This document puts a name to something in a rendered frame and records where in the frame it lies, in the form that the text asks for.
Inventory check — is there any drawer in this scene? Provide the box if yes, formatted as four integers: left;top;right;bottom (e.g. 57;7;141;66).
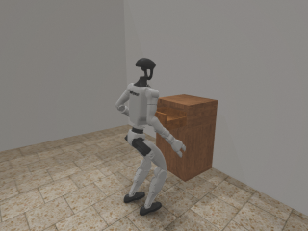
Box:
154;107;187;131

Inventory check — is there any left robot shin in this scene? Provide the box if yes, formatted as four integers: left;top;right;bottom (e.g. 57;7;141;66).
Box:
128;163;151;197

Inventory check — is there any right robot forearm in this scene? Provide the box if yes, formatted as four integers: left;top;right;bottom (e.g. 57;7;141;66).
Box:
151;117;176;144

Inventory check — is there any cabinet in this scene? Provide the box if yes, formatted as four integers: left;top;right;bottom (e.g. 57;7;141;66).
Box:
156;94;218;182

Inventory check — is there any robot torso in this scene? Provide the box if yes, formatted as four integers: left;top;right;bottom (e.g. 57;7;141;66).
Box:
127;84;151;149

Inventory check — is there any left robot upper arm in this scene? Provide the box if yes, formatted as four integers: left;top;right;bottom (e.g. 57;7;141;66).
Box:
115;83;135;111

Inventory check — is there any right robot upper arm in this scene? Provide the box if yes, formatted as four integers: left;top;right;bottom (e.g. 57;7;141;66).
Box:
145;88;160;126

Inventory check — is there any left robot forearm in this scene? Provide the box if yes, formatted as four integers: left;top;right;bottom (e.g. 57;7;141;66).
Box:
120;106;130;116

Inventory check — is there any robot right hand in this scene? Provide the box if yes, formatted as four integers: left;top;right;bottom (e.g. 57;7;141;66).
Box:
171;140;186;158

